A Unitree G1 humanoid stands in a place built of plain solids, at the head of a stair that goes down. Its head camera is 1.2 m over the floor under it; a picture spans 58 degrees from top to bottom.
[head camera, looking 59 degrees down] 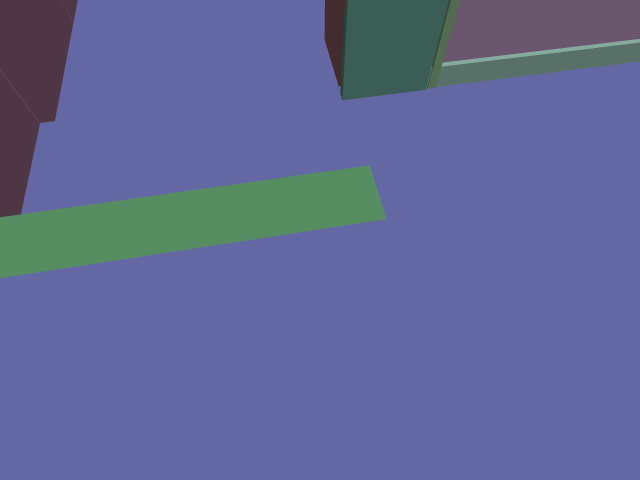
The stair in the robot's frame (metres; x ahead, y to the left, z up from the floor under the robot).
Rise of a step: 0.12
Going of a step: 0.48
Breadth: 1.41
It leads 10 degrees to the left of straight ahead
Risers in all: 3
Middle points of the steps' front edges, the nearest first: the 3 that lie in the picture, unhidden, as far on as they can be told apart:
0.69 0.44 0.00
1.02 0.50 -0.12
1.63 0.61 -0.24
